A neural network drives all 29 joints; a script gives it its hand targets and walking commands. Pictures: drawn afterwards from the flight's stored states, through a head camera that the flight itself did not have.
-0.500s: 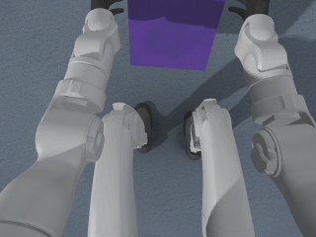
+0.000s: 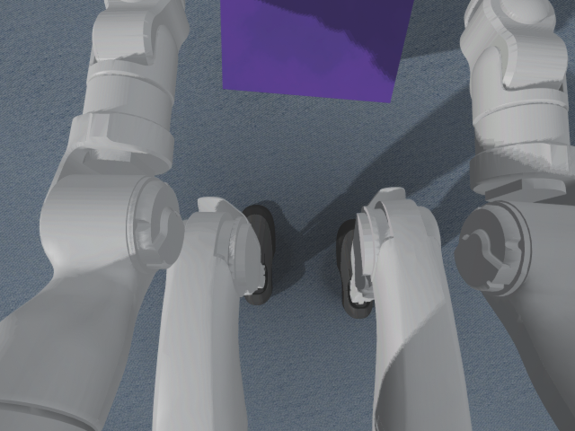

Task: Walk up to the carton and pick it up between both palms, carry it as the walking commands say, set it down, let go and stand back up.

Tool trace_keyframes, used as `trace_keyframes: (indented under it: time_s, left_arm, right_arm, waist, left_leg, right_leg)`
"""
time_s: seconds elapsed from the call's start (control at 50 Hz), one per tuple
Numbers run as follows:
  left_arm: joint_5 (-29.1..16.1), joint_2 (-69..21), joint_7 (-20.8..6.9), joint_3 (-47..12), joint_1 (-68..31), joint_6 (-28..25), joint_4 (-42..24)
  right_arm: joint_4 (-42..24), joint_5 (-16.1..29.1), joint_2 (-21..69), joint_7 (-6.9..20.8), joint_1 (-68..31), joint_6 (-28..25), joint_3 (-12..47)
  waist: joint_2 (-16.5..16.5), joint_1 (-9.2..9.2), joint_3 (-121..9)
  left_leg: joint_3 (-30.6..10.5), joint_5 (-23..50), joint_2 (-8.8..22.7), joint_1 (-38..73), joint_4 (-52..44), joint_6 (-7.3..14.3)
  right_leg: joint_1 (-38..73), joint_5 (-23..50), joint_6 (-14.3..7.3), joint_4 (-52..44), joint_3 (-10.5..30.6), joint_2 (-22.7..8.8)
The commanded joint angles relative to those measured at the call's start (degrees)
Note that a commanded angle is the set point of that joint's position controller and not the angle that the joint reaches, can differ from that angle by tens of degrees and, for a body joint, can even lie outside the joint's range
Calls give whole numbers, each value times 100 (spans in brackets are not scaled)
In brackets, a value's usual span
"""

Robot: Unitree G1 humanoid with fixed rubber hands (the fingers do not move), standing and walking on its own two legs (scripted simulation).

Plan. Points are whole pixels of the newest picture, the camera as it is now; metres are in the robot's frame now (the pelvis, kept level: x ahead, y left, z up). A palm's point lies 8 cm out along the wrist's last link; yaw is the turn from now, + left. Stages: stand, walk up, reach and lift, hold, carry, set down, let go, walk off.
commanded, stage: set down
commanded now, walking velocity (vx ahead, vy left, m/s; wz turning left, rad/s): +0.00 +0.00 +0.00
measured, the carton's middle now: (313, 0) +0.59 -0.04 -0.28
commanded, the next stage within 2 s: none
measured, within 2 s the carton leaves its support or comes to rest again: rests again in 1.24 s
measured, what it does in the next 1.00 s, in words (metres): stands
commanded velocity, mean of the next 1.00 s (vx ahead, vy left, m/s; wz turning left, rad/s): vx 0.00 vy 0.00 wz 0.00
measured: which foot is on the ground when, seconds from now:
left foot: down 0.00-1.00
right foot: down 0.00-1.00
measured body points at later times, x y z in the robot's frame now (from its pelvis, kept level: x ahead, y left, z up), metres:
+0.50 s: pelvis +0.05 +0.00 -0.02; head +0.43 -0.01 +0.21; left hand +0.66 +0.11 -0.16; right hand +0.62 -0.21 -0.17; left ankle +0.14 +0.09 -0.40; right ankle +0.10 -0.12 -0.40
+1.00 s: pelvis +0.04 +0.00 -0.03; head +0.43 -0.02 +0.20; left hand +0.66 +0.11 -0.17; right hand +0.61 -0.21 -0.18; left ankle +0.14 +0.09 -0.40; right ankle +0.10 -0.12 -0.40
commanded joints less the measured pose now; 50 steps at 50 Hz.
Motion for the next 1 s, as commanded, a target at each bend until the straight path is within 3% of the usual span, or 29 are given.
trace_keyframes:
  time_s: [0.0,0.04,0.1,0.12,0.14,0.2,0.28,0.3,0.32,0.34,0.4,0.42,0.44,0.46,0.48,0.5,0.52,0.62,0.66,0.74,0.78,0.82,0.84,0.86,0.88,0.9,0.94,0.96,0.98]
  left_arm:
    - [359,-5618,-1650,-1724,-2200,579,-169]
    - [483,-5579,-1677,-1204,-1737,689,634]
    - [699,-5309,-1649,-1106,-1560,653,452]
    - [749,-5097,-1678,-1059,-1583,698,484]
    - [1079,-4852,-1693,-815,-1328,712,761]
    - [1287,-4895,-1730,-505,-697,822,1140]
    - [1203,-4744,-1744,-592,-718,798,869]
    - [1287,-4731,-1685,-569,-596,796,1012]
    - [1284,-4919,-1714,-573,-654,836,1026]
    - [1364,-4712,-1702,-519,-530,839,915]
    - [1081,-5115,-1693,-755,-229,680,834]
    - [1126,-4939,-1684,-964,-116,690,800]
    - [1101,-5288,-1657,-1128,-6,653,650]
    - [981,-5340,-1674,-1298,117,606,707]
    - [948,-5296,-1672,-1199,144,532,623]
    - [925,-5448,-1731,-1185,203,605,915]
    - [957,-5519,-1736,-1096,498,597,854]
    - [860,-5719,-1825,-1072,546,577,1026]
    - [972,-5613,-1803,-1021,705,555,928]
    - [943,-5442,-1837,-1028,512,589,1019]
    - [1135,-5121,-1787,-780,494,608,1220]
    - [1141,-5079,-1825,-795,425,602,1067]
    - [1035,-5063,-1842,-871,161,636,907]
    - [1113,-5403,-1848,-918,395,641,1151]
    - [1168,-5095,-1865,-793,484,742,1239]
    - [1223,-5202,-1875,-612,374,812,1536]
    - [1197,-5075,-1908,-533,384,786,1566]
    - [1147,-4969,-1888,-781,145,793,1231]
    - [1381,-4958,-1897,-517,363,875,1463]
  right_arm:
    - [417,-307,5402,1677,-2423,822,1565]
    - [1033,-452,5275,1728,-2238,872,1395]
    - [989,-609,5256,1830,-2000,922,1313]
    - [1176,-752,4929,1880,-1807,962,1047]
    - [1507,-834,4983,1887,-1450,1008,862]
    - [1403,-1091,4596,1901,-1267,1024,612]
    - [1283,-1071,4836,1881,-1192,1030,720]
    - [1366,-1018,5008,1906,-1003,1002,715]
    - [1476,-1134,4954,1883,-826,1056,565]
    - [1405,-991,4887,1854,-832,1039,734]
    - [959,-610,5344,1904,-1074,886,1415]
    - [858,-506,5292,1910,-725,832,1366]
    - [613,-395,5335,1865,-801,742,1590]
    - [647,-425,5516,1837,-663,724,1651]
    - [641,-292,5593,1828,-585,703,1831]
    - [761,-384,5537,1810,-512,749,1773]
    - [672,-254,5654,1782,-486,752,1881]
    - [966,-298,5557,1757,-190,652,1791]
    - [775,-275,5634,1769,-497,604,1786]
    - [854,-356,5342,1702,-471,679,1828]
    - [1009,-403,5538,1720,-448,735,1788]
    - [1114,-426,5370,1699,-609,786,1716]
    - [1136,-451,5353,1659,-346,799,1641]
    - [1238,-490,5422,1680,-471,766,1575]
    - [1126,-511,5072,1650,-467,838,1446]
    - [1390,-546,5064,1657,-595,890,1408]
    - [1296,-656,5059,1631,-706,904,1427]
    - [1302,-709,4926,1643,-621,870,1211]
    - [1390,-684,5023,1667,-486,979,1189]
  waist:
    - [237,-423,-6572]
    - [189,-317,-5648]
    - [189,-141,-5446]
    - [279,-385,-4978]
    - [216,-92,-4635]
    - [489,-258,-4538]
    - [171,-368,-4947]
    - [236,-117,-5125]
    - [347,-460,-5123]
    - [377,-47,-5073]
    - [99,172,-5642]
    - [351,44,-5754]
    - [516,237,-6321]
    - [503,80,-6304]
    - [278,187,-6497]
    - [291,-93,-6233]
    - [250,155,-6409]
    - [385,8,-6038]
    - [350,209,-6016]
    - [122,90,-5826]
    - [59,334,-5444]
    - [117,329,-5416]
    - [-80,115,-5673]
    - [320,236,-5590]
    - [257,65,-5384]
    - [414,154,-5215]
    - [-76,92,-5031]
    - [238,-14,-4953]
    - [281,181,-5095]
  left_leg:
    - [-708,86,-548,3148,-576,-187]
    - [-801,-193,-566,2705,-657,-189]
    - [-665,216,-576,2643,-508,-147]
    - [-768,76,-536,2380,-461,-152]
    - [-668,-3,-609,1954,-528,-173]
    - [-627,76,-526,2014,-436,-188]
    - [-659,466,-556,2257,-339,-174]
    - [-796,602,-523,2747,-401,-150]
    - [-827,765,-525,2685,-311,-133]
    - [-683,1093,-543,2596,-286,-146]
    - [-747,2229,-597,2861,-20,-127]
    - [-928,2669,-539,3439,20,-35]
    - [-718,2808,-613,3289,122,-166]
    - [-842,3229,-543,3363,129,-94]
    - [-862,3445,-559,3563,247,-64]
    - [-938,3251,-533,3475,242,-50]
    - [-823,3225,-574,3390,274,-56]
    - [-1091,3569,-445,3837,258,7]
    - [-1044,3580,-450,3690,284,91]
    - [-846,2522,-523,2700,278,-54]
    - [-873,2583,-508,2850,172,-25]
    - [-732,2254,-493,2459,276,-52]
    - [-819,2192,-527,2375,173,-99]
    - [-690,2081,-524,2454,225,-165]
    - [-729,1889,-507,2378,206,-130]
    - [-630,1689,-524,2379,167,-153]
    - [-756,1568,-513,2215,153,-92]
    - [-763,1514,-477,2179,202,-139]
    - [-682,1300,-540,2390,71,-144]
  right_leg:
    - [953,671,-72,-1283,-334,600]
    - [591,332,-107,-1226,-324,582]
    - [509,640,-80,-1183,-261,610]
    - [162,585,-139,-1130,-224,587]
    - [183,495,-92,-1127,-277,610]
    - [250,591,-132,-1129,-162,611]
    - [492,782,-77,-1064,-263,656]
    - [476,931,-97,-882,-293,641]
    - [361,963,-32,-934,-332,661]
    - [439,1149,-49,-988,-238,690]
    - [472,2040,4,-811,-272,717]
    - [145,2171,18,-720,-304,728]
    - [663,2568,-7,-734,-240,754]
    - [520,2662,23,-683,-327,711]
    - [508,2917,49,-722,-255,739]
    - [288,2639,118,-716,-295,701]
    - [570,2818,58,-775,-195,731]
    - [-349,2548,108,-735,-308,709]
    - [-489,2293,135,-685,-336,749]
    - [297,2406,81,-644,-162,721]
    - [89,2246,109,-594,-186,655]
    - [358,2157,101,-616,-82,670]
    - [695,2325,99,-547,-164,666]
    - [437,2188,56,-596,-108,719]
    - [425,2024,107,-657,-144,720]
    - [385,1758,46,-758,-60,688]
    - [168,1553,103,-686,-189,679]
    - [63,1548,2,-619,-130,680]
    - [373,1438,55,-679,-182,683]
